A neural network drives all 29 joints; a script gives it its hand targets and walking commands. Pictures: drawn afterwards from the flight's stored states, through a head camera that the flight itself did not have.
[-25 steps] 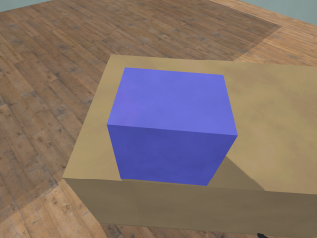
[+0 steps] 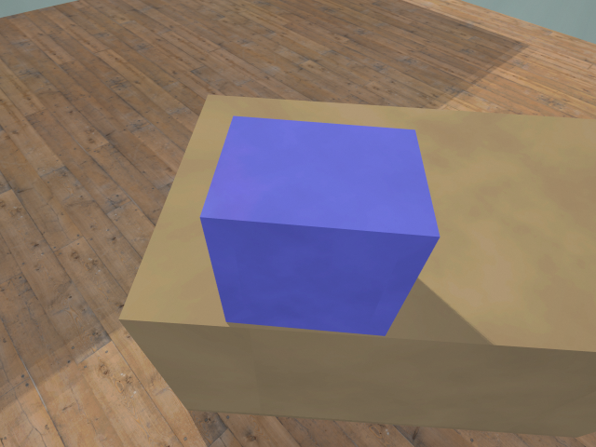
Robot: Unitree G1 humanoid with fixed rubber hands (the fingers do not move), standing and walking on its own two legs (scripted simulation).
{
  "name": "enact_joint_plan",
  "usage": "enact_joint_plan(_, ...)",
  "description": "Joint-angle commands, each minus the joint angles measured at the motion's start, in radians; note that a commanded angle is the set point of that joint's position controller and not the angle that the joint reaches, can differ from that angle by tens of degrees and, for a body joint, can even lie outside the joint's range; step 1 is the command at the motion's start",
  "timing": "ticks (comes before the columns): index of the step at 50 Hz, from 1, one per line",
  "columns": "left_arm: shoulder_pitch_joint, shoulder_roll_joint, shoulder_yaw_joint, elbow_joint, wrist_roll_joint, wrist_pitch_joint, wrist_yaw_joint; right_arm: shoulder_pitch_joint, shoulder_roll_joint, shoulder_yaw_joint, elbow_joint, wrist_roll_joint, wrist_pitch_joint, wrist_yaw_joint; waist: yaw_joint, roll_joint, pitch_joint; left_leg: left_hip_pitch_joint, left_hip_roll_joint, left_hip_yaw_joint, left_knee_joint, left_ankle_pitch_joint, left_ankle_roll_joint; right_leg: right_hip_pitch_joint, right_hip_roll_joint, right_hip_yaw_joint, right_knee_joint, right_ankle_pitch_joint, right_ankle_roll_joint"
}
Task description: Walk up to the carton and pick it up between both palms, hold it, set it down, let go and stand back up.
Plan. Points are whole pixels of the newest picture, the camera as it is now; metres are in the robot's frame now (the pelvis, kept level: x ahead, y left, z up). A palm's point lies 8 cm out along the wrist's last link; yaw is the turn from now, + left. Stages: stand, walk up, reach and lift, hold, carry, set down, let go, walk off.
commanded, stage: walk up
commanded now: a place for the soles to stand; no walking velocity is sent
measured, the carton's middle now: (313, 232) +0.44 -0.03 +0.00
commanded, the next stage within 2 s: reach and lift in 1.06 s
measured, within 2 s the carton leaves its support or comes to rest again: neither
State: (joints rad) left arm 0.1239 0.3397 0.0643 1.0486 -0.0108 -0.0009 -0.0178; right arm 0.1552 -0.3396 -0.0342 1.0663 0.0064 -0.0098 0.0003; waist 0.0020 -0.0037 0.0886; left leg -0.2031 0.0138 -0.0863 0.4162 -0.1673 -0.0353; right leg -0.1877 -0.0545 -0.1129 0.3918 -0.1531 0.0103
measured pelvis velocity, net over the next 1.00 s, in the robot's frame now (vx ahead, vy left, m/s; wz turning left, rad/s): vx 0.03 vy -0.01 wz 0.05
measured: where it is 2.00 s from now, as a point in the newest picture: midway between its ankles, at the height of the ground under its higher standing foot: outside the picture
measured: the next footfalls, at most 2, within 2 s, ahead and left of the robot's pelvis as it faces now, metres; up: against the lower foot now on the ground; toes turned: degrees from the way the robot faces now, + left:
none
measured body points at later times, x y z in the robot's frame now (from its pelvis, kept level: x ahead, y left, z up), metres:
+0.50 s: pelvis +0.01 +0.00 +0.00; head +0.03 +0.00 +0.45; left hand +0.07 +0.30 -0.13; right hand +0.10 -0.30 -0.13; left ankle +0.04 +0.14 -0.74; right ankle +0.04 -0.13 -0.74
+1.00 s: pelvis +0.03 -0.01 +0.00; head +0.04 +0.00 +0.45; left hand +0.09 +0.30 -0.13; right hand +0.12 -0.30 -0.13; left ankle +0.04 +0.14 -0.74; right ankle +0.04 -0.13 -0.74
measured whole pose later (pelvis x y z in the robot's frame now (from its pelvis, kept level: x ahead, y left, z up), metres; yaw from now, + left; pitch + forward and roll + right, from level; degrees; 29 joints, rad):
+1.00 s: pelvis +0.03 -0.01 +0.00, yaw +3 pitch -3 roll -1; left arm 0.14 0.34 0.05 1.03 -0.01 -0.01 -0.01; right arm 0.14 -0.34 -0.04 1.06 0.01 -0.01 -0.01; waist 0.01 0.00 0.09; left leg -0.17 0.00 -0.13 0.42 -0.20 -0.04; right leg -0.14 -0.07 -0.16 0.41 -0.21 0.01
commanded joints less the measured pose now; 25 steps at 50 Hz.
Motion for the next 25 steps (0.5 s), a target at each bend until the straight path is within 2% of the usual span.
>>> enact_joint_plan(1, -0.027, 0.204, 0.037, -0.067, 0.003, -0.02, 0.008, -0.025, -0.22, -0.037, -0.068, 0.004, -0.021, -0.015, 0.003, 0.016, -0.088, -0.047, 0.088, -0.063, -0.076, 0.032, 0.052, 0.076, -0.127, 0.122, -0.115, -0.127, -0.051)
enact_joint_plan(2, -0.031, 0.217, 0.036, -0.071, -0.001, -0.016, 0.009, -0.006, -0.208, -0.038, -0.061, 0.003, -0.019, -0.015, 0.008, -0.012, -0.057, -0.066, 0.081, -0.058, -0.076, 0.009, 0.053, 0.047, -0.128, 0.127, -0.127, -0.18, -0.045)
enact_joint_plan(3, -0.033, 0.218, 0.038, -0.066, -0.005, -0.017, 0.01, -0.016, -0.209, -0.034, -0.064, -0.005, -0.015, -0.014, 0.009, 0.009, -0.049, -0.097, 0.081, -0.064, -0.092, -0.016, 0.05, 0.078, -0.131, 0.12, -0.121, -0.184, -0.049)
enact_joint_plan(4, -0.02, 0.221, 0.041, -0.056, -0.005, -0.012, 0.007, -0.032, -0.227, -0.037, -0.079, -0.005, -0.02, -0.016, 0.016, 0.01, -0.071, -0.096, 0.082, -0.079, -0.101, -0.009, 0.053, 0.093, -0.118, 0.108, -0.108, -0.154, -0.042)
enact_joint_plan(5, -0.009, 0.222, 0.038, -0.069, -0.003, -0.014, 0.007, -0.018, -0.214, -0.04, -0.071, 0.003, -0.018, -0.015, 0.023, 0.008, -0.047, -0.104, 0.081, -0.078, -0.093, -0.008, 0.049, 0.075, -0.124, 0.12, -0.108, -0.179, -0.047)
enact_joint_plan(6, -0.009, 0.217, 0.04, -0.068, -0.003, -0.016, 0.006, -0.01, -0.222, -0.039, -0.075, 0.0, -0.02, -0.015, 0.016, 0.028, -0.083, -0.092, 0.083, -0.068, -0.097, -0.018, 0.048, 0.091, -0.127, 0.118, -0.105, -0.188, -0.045)
enact_joint_plan(7, -0.019, 0.22, 0.042, -0.062, -0.001, -0.014, 0.006, -0.017, -0.229, -0.042, -0.074, -0.001, -0.022, -0.017, 0.016, 0.005, -0.083, -0.095, 0.077, -0.068, -0.089, 0.014, 0.053, 0.102, -0.118, 0.105, -0.089, -0.159, -0.043)
enact_joint_plan(9, 0.002, 0.215, 0.035, -0.07, -0.008, -0.01, 0.009, -0.028, -0.226, -0.038, -0.082, 0.001, -0.023, -0.012, 0.014, 0.053, -0.078, -0.096, 0.099, -0.098, -0.104, -0.017, 0.058, 0.09, -0.111, 0.103, -0.076, -0.144, -0.04)
enact_joint_plan(10, -0.012, 0.23, 0.041, -0.077, -0.002, -0.009, 0.01, -0.04, -0.232, -0.041, -0.08, -0.002, -0.023, -0.014, 0.017, 0.077, -0.087, -0.12, 0.093, -0.101, -0.12, -0.028, 0.063, 0.12, -0.101, 0.097, -0.061, -0.152, -0.041)
enact_joint_plan(11, -0.016, 0.226, 0.039, -0.076, -0.005, -0.014, 0.01, -0.039, -0.246, -0.046, -0.083, 0.0, -0.024, -0.015, 0.023, 0.045, -0.065, -0.122, 0.093, -0.114, -0.111, -0.02, 0.054, 0.093, -0.105, 0.105, -0.069, -0.15, -0.048)
enact_joint_plan(12, -0.008, 0.215, 0.034, -0.069, 0.002, -0.015, 0.008, -0.03, -0.234, -0.038, -0.083, -0.001, -0.022, -0.015, 0.016, 0.026, -0.107, -0.101, 0.094, -0.108, -0.12, -0.044, 0.06, 0.125, -0.109, 0.099, -0.071, -0.15, -0.046)
enact_joint_plan(13, -0.007, 0.202, 0.033, -0.06, -0.008, -0.018, 0.009, -0.052, -0.24, -0.042, -0.083, -0.003, -0.022, -0.017, 0.026, 0.035, -0.081, -0.101, 0.087, -0.092, -0.102, 0.013, 0.051, 0.106, -0.106, 0.1, -0.07, -0.076, -0.046)
enact_joint_plan(14, 0.006, 0.211, 0.031, -0.068, -0.002, -0.023, 0.006, -0.03, -0.215, -0.041, -0.079, 0.012, -0.023, -0.013, 0.016, -0.021, -0.1, -0.049, 0.083, -0.088, -0.11, -0.05, 0.047, 0.074, -0.127, 0.11, -0.122, -0.178, -0.042)
enact_joint_plan(15, -0.017, 0.223, 0.032, -0.062, -0.001, -0.026, 0.007, -0.021, -0.229, -0.04, -0.071, 0.006, -0.022, -0.014, 0.006, -0.009, -0.087, -0.045, 0.077, -0.083, -0.098, -0.063, 0.041, 0.05, -0.128, 0.124, -0.139, -0.241, -0.041)
enact_joint_plan(16, -0.032, 0.207, 0.032, -0.065, 0.0, -0.026, 0.005, -0.019, -0.223, -0.044, -0.067, -0.004, -0.021, -0.012, 0.011, 0.006, -0.063, -0.056, 0.067, -0.076, -0.098, -0.064, 0.043, 0.055, -0.127, 0.113, -0.143, -0.232, -0.037)
enact_joint_plan(18, -0.034, 0.204, 0.027, -0.074, -0.001, -0.03, 0.005, -0.014, -0.225, -0.039, -0.069, -0.009, -0.024, -0.012, -0.003, 0.032, -0.082, -0.034, 0.081, -0.062, -0.095, 0.01, 0.044, 0.073, -0.122, 0.105, -0.127, -0.17, -0.043)
enact_joint_plan(19, -0.034, 0.215, 0.03, -0.075, -0.004, -0.032, 0.005, -0.022, -0.224, -0.046, -0.069, 0.002, -0.024, -0.009, 0.002, 0.002, -0.078, -0.042, 0.082, -0.092, -0.091, 0.027, 0.044, 0.076, -0.117, 0.099, -0.132, -0.149, -0.037)
enact_joint_plan(20, -0.039, 0.222, 0.033, -0.079, 0.004, -0.036, 0.006, -0.021, -0.217, -0.044, -0.072, 0.002, -0.022, -0.01, 0.002, 0.011, -0.066, -0.037, 0.077, -0.07, -0.089, 0.039, 0.04, 0.069, -0.121, 0.092, -0.131, -0.164, -0.045)
enact_joint_plan(21, -0.031, 0.211, 0.028, -0.079, 0.0, -0.036, 0.006, -0.023, -0.215, -0.04, -0.064, 0.004, -0.021, -0.012, -0.001, -0.004, -0.099, -0.02, 0.08, -0.074, -0.076, 0.057, 0.044, 0.087, -0.125, 0.1, -0.133, -0.147, -0.037)
enact_joint_plan(22, -0.024, 0.223, 0.031, -0.077, 0.004, -0.038, 0.007, -0.017, -0.2, -0.043, -0.077, 0.002, -0.02, -0.012, -0.004, 0.008, -0.096, -0.01, 0.068, -0.073, -0.07, 0.051, 0.042, 0.075, -0.138, 0.112, -0.141, -0.176, -0.041)
enact_joint_plan(23, -0.029, 0.234, 0.031, -0.073, 0.002, -0.037, 0.009, -0.026, -0.218, -0.04, -0.072, 0.002, -0.02, -0.014, -0.004, 0.0, -0.089, -0.021, 0.077, -0.081, -0.075, 0.054, 0.047, 0.068, -0.129, 0.096, -0.136, -0.174, -0.045)
enact_joint_plan(24, -0.037, 0.228, 0.032, -0.078, 0.001, -0.04, 0.009, -0.018, -0.225, -0.046, -0.067, -0.001, -0.024, -0.012, -0.006, 0.032, -0.096, -0.006, 0.081, -0.084, -0.07, 0.122, 0.046, 0.093, -0.126, 0.086, -0.121, -0.098, -0.038)
enact_joint_plan(25, -0.011, 0.217, 0.025, -0.065, -0.005, -0.039, 0.012, -0.039, -0.219, -0.043, -0.07, 0.009, -0.022, -0.011, 0.004, 0.025, -0.073, -0.01, 0.088, -0.09, -0.078, 0.088, 0.052, 0.066, -0.123, 0.085, -0.119, -0.093, -0.038)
